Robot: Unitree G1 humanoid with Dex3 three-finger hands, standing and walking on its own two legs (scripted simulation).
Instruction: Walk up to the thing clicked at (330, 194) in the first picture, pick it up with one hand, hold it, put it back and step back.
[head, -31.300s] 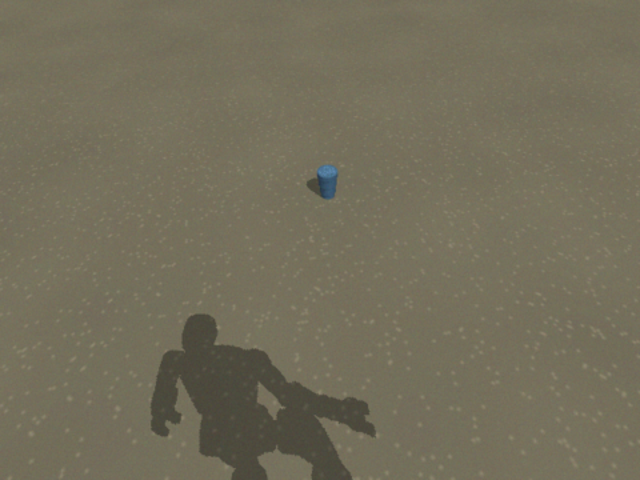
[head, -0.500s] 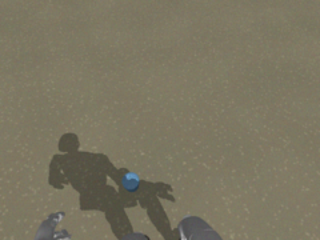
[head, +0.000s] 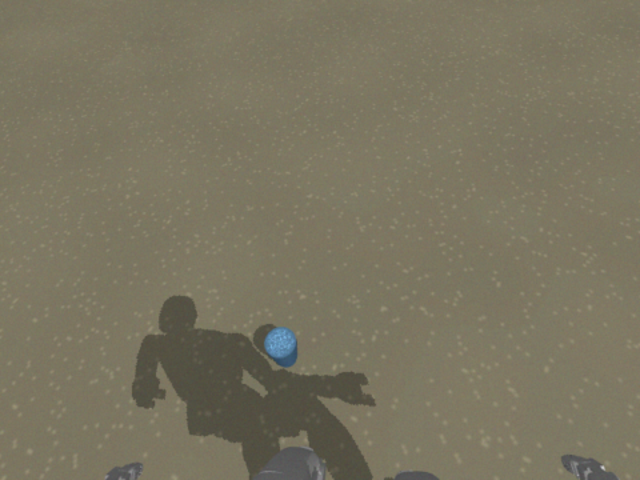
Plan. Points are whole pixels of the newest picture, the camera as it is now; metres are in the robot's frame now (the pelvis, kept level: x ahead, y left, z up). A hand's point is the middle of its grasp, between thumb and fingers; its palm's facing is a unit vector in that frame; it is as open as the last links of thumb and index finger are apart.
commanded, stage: step back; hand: left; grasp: from the side
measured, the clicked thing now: (283, 350) +0.51 +0.20 -0.70
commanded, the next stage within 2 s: none
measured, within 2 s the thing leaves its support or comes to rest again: neither
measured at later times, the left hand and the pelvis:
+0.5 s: hand out of the picture -0.05 +0.28 -0.16, palm faces +0.00 -0.93 -0.37, open 7.4 cm; pelvis -0.14 +0.01 +0.00, yaw +0 degrees
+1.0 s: hand out of the picture -0.17 +0.26 -0.16, palm faces +0.03 -0.92 -0.38, open 7.4 cm; pelvis -0.31 -0.02 -0.01, yaw +4 degrees
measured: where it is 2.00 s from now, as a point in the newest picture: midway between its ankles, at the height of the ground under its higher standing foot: outside the picture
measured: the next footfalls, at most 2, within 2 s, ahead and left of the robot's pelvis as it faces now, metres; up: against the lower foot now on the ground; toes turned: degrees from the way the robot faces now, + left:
left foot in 0.16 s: -0.05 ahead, +0.13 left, +0.00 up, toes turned +1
right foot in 0.58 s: -0.15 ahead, -0.14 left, +0.00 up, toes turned +2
